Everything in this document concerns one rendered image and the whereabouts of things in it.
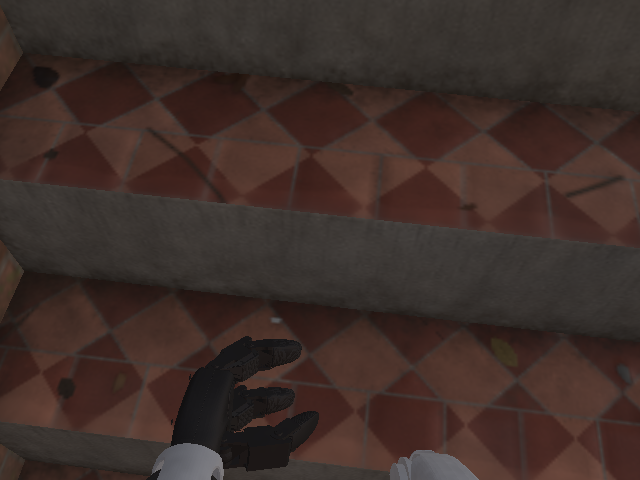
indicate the right robot shin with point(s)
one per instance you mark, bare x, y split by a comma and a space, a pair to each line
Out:
420, 451

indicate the left robot forearm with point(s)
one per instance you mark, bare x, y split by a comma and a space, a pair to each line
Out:
188, 462

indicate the robot left hand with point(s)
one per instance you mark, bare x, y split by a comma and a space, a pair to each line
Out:
211, 409

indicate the right robot thigh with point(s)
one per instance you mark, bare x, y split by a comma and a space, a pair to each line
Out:
430, 466

